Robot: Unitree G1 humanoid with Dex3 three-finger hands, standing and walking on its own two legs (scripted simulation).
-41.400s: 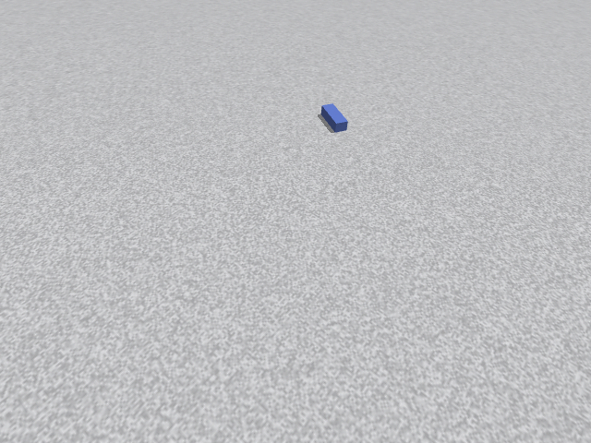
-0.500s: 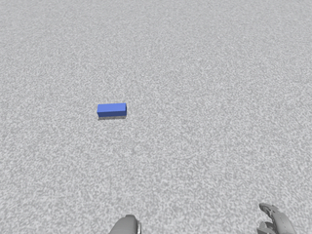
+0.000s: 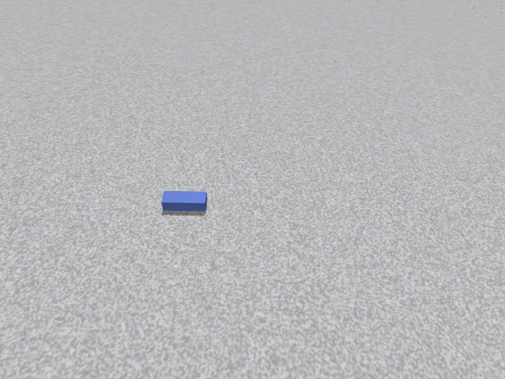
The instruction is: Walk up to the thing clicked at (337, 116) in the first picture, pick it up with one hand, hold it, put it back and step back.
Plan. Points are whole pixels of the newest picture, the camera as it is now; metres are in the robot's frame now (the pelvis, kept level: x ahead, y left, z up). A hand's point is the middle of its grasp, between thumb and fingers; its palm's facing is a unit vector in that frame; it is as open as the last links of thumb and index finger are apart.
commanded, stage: step back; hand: left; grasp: from above
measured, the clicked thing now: (185, 201) +1.08 +0.32 -0.73
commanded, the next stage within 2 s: stand in 0.64 s
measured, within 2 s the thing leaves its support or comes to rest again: neither
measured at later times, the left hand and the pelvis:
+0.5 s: hand out of the picture +0.14 +0.27 -0.15, palm faces +0.02 -0.94 -0.35, open 7.4 cm; pelvis +0.05 +0.01 +0.00, yaw +0 degrees
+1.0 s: hand out of the picture +0.13 +0.24 -0.14, palm faces -0.01 -0.95 -0.32, open 7.4 cm; pelvis +0.03 +0.00 +0.02, yaw +0 degrees
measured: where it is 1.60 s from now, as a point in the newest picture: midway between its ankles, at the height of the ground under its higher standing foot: outside the picture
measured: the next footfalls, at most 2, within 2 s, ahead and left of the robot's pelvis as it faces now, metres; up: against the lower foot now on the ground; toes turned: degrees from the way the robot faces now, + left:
none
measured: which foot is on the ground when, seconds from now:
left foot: down 0.00-1.00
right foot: down 0.00-1.00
